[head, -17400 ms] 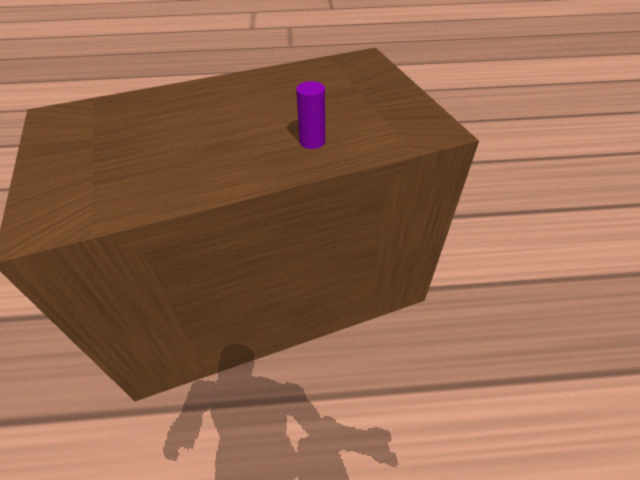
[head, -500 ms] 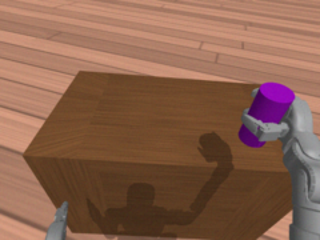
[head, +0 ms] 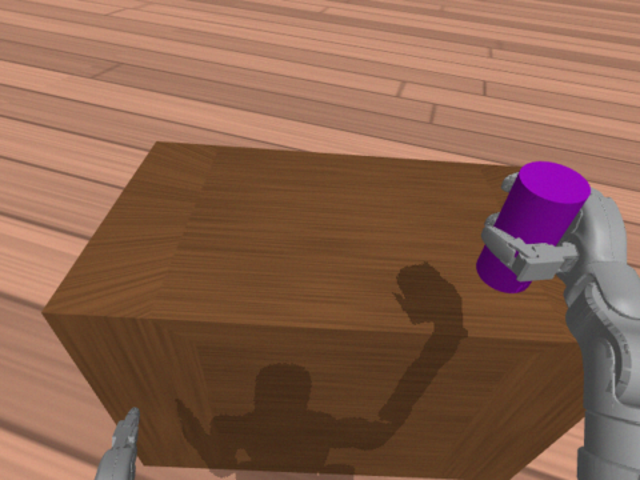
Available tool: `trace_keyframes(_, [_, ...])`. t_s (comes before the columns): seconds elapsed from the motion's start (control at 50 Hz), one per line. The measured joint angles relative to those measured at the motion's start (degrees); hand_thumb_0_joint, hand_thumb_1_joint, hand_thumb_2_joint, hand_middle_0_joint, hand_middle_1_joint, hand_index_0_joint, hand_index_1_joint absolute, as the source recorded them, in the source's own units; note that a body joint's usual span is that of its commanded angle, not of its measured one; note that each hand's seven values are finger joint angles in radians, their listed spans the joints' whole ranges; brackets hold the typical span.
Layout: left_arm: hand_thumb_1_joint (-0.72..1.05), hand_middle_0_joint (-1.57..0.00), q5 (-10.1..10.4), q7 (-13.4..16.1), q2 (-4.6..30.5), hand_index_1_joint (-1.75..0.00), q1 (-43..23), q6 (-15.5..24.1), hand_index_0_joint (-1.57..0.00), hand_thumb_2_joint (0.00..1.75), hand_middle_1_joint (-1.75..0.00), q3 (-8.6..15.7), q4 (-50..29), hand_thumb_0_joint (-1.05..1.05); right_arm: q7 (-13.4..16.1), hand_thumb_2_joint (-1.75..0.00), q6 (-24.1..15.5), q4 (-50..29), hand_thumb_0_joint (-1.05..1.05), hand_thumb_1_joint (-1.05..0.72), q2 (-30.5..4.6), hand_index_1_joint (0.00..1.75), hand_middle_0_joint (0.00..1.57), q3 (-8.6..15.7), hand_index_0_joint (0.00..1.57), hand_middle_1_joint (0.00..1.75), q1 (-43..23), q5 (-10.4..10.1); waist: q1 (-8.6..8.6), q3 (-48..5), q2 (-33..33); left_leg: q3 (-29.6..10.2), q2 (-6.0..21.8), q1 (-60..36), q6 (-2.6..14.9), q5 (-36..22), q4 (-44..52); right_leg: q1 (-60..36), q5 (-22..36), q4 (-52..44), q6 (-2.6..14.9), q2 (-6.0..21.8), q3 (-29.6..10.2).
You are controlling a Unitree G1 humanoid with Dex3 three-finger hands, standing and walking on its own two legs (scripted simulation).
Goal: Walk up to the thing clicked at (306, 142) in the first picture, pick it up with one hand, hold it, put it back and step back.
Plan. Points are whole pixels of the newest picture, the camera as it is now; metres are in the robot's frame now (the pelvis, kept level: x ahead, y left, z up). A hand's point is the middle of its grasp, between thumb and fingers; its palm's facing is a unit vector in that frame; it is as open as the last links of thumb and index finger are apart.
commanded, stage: hold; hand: right
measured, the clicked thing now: (525, 232) +0.33 -0.18 +0.22
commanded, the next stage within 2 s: crouch in 1.48 s
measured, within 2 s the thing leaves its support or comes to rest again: neither
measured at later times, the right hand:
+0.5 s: hand (507, 234) +0.33 -0.17 +0.21, palm faces +0.12 +0.99 -0.04, open 8.7 cm
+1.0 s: hand (499, 240) +0.33 -0.16 +0.21, palm faces +0.11 +0.99 -0.02, open 8.7 cm
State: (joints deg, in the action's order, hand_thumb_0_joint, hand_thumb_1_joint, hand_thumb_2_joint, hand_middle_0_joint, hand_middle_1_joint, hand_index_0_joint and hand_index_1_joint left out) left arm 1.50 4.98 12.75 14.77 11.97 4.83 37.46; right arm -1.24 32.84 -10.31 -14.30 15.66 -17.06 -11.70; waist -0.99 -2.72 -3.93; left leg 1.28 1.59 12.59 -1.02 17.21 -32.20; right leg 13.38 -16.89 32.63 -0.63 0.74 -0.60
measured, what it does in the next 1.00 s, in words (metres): stands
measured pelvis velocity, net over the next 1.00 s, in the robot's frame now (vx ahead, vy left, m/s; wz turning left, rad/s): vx -0.01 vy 0.01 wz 0.00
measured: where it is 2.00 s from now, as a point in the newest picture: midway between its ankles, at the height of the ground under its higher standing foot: outside the picture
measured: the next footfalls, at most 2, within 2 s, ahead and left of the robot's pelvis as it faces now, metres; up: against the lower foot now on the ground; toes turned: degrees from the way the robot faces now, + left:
none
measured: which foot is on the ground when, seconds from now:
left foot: down 0.00-1.00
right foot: down 0.00-1.00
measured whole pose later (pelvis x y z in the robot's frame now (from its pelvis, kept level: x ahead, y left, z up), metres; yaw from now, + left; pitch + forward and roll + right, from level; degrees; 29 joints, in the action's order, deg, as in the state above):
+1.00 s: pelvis -0.01 +0.01 +0.00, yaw +0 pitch -3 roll +0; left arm 0.9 5.3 13.2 13.5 13.7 5.2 34.4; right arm -1.0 32.3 -6.4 -13.4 14.4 -17.0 -12.1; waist 0.2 -2.6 -3.7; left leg 1.2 1.3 13.1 -0.6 16.5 -32.5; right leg 13.4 -15.8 32.1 -1.0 1.0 -0.5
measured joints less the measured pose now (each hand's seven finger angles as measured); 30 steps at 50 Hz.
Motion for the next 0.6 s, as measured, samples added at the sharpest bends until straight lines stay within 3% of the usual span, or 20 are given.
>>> trace_keyframes(0.12, [-0.52,-0.05,-0.3,0.2,0.1,-0.06,-1.7,0.6,-0.06,0.05,-0.05,-0.1,-1.1,-0.01,-0.5,-1.18,0.8,2.2,0.00,0.28,0.2,1.13,0.76,-1.1,0.79,1.12,-1.2,0.0,0.34,0.1,0.0,0.0,0.1,-0.2,-0.04,-0.3,0.1,-0.2,0.3,-0.2,0.03,-0.1,0.0])
trace_keyframes(0.24, [-0.52,-0.05,-0.2,-0.3,0.1,-0.06,-1.0,1.4,-0.06,0.04,-0.05,0.2,-2.5,-0.01,-0.5,-1.18,0.8,2.2,0.00,0.28,-0.1,1.13,0.76,-0.2,0.79,1.12,0.6,-0.5,0.88,-0.6,0.2,-0.2,-0.1,0.1,0.01,-0.5,0.3,-0.1,0.6,-0.5,0.02,0.1,0.2])
trace_keyframes(0.32, [-0.52,-0.05,-0.1,-0.6,-0.1,-0.06,0.1,1.3,-0.06,0.04,-0.05,0.5,-0.9,-0.01,0.1,-1.18,0.2,0.3,0.00,0.28,-0.2,1.13,0.76,0.2,0.79,1.12,1.7,-0.2,0.54,-0.2,0.3,-0.2,-0.2,0.1,0.11,-0.5,0.2,-0.1,0.5,-0.3,-0.07,0.2,0.2])
trace_keyframes(0.44, [-0.53,-0.05,-0.3,0.2,0.4,-0.06,-0.6,1.3,-0.05,0.05,-0.05,0.1,0.5,-0.01,0.5,-1.18,-0.3,0.8,0.00,0.28,0.3,1.13,0.76,-1.3,0.79,1.12,-0.4,0.4,0.17,1.0,0.0,0.1,-0.1,0.2,0.12,-0.8,0.1,0.2,0.8,-0.1,-0.08,0.1,-0.1])
trace_keyframes(0.6, [-0.52,-0.05,-0.6,0.4,0.3,-0.06,-1.7,2.0,-0.06,0.04,-0.05,0.1,-2.2,-0.01,0.1,-1.18,0.1,3.8,0.00,0.28,0.4,1.13,0.76,-1.3,0.79,1.12,-1.0,-0.5,1.04,-0.4,0.1,-0.1,-0.1,0.2,0.17,-0.7,0.0,-0.1,0.9,-0.5,-0.15,0.1,0.1])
